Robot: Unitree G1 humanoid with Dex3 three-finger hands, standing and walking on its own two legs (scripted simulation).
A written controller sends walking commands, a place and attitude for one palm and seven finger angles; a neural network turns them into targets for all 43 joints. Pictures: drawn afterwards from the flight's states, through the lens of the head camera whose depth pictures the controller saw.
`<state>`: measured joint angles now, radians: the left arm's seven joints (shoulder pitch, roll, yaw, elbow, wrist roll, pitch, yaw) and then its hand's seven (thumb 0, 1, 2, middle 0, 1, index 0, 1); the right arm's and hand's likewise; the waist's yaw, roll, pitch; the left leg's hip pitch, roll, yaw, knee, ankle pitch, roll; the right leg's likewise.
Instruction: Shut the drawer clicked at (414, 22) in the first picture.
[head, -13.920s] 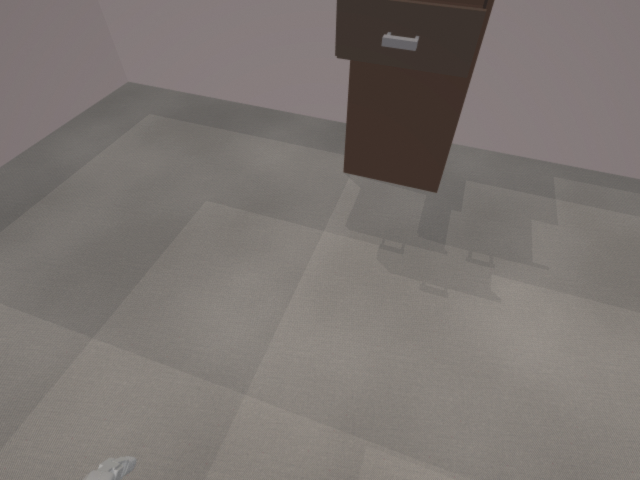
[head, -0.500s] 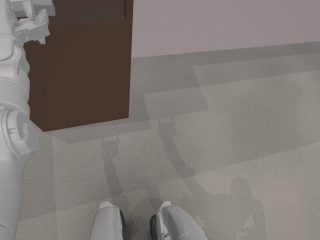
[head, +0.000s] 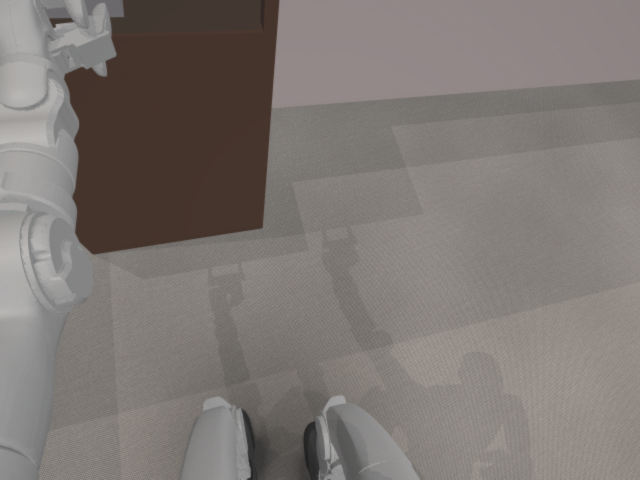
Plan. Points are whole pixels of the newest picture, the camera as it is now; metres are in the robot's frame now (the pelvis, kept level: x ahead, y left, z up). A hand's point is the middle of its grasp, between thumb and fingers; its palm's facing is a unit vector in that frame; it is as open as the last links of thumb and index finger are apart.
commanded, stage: pull the fist back off the drawer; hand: left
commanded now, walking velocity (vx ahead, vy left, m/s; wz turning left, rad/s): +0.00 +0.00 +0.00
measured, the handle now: out of the picture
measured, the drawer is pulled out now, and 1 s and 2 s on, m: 0.00 0.00 0.00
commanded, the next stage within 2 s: draw the hand back to the body in 0.34 s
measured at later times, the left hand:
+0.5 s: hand (94, 36) +0.58 +0.16 +0.11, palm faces +0.12 -0.99 -0.01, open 3.2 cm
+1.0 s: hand (7, 156) +0.40 +0.18 +0.18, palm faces +0.10 -0.99 -0.09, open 3.3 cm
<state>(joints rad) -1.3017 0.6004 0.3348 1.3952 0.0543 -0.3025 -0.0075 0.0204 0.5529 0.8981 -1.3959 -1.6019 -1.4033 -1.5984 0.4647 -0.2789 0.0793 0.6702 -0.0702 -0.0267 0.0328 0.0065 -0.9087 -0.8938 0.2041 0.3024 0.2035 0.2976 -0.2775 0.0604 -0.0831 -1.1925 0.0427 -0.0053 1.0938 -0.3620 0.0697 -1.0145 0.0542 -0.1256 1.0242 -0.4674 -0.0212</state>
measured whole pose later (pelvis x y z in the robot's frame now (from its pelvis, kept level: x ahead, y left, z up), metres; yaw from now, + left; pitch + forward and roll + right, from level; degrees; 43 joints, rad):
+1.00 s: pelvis +0.06 -0.02 +0.06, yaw +2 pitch +7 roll -1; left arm -0.23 0.29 0.18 0.36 -0.20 -0.15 -0.12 0.02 0.90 0.90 -1.40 -1.60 -1.41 -1.60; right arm 0.21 -0.29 0.01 0.55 0.06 0.03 -0.01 0.01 -0.91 -0.89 0.20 0.30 0.20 0.30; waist 0.00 0.06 -0.10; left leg -0.52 0.01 0.04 0.75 -0.35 0.04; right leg -0.37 0.04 -0.05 0.69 -0.44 -0.03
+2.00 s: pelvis +0.06 -0.02 +0.09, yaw +1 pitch -4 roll -1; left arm 0.52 0.33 0.28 -0.45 -0.07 -0.13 0.09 0.02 0.89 0.90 -1.40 -1.60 -1.41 -1.60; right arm 0.18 -0.24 0.04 0.59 0.00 -0.06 -0.06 0.02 -0.91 -0.89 0.20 0.30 0.20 0.30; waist 0.07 0.07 0.02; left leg -0.15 0.00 0.05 0.42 -0.20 0.03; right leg 0.01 0.05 -0.03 0.31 -0.26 -0.04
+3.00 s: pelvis -0.09 +0.02 +0.07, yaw +3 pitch +0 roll -3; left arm 0.54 0.41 0.39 -0.58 -0.02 -0.27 0.15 0.01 0.88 0.90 -1.41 -1.60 -1.41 -1.60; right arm 0.18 -0.20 -0.02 0.60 -0.02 -0.07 -0.07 0.02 -0.91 -0.89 0.20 0.30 0.20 0.30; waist 0.01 0.00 0.08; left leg -0.43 -0.02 0.01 0.59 -0.14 0.08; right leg -0.45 0.09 0.08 0.89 -0.39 0.01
